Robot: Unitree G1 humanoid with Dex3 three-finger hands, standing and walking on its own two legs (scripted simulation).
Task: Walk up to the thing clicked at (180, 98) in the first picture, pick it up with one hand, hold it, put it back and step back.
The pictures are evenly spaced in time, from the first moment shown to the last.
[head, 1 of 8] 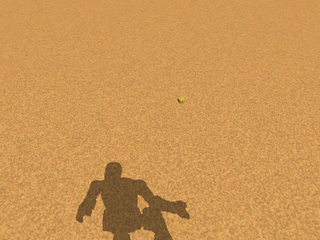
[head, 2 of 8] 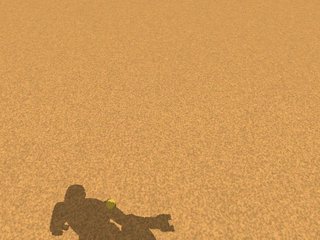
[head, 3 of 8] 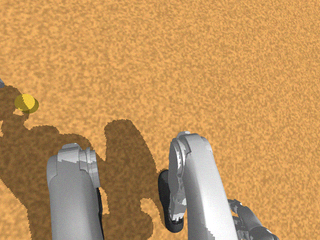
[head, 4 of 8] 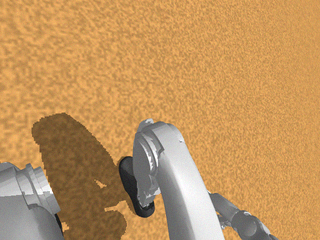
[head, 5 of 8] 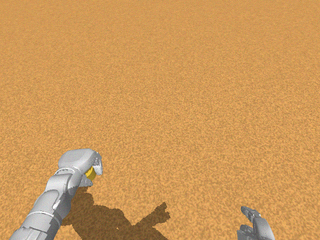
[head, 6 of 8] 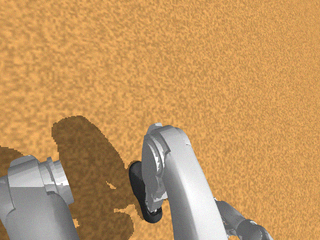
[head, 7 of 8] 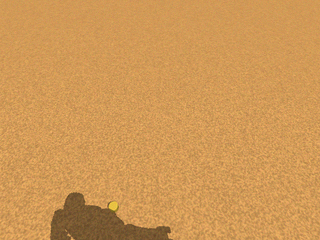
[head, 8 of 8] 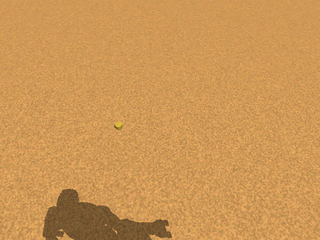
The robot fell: no
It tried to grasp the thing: yes
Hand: left
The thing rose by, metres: 0.70
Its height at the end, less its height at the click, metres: +0.00
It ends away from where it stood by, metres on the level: 0.01
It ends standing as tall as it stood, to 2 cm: yes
